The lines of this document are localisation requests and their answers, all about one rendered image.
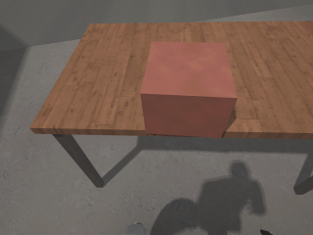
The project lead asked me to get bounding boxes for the carton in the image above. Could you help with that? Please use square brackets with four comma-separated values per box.
[140, 41, 238, 138]

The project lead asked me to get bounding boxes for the table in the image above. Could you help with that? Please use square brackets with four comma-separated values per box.
[30, 21, 313, 195]

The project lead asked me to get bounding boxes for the left robot thigh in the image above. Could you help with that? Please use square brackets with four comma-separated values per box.
[121, 223, 150, 235]

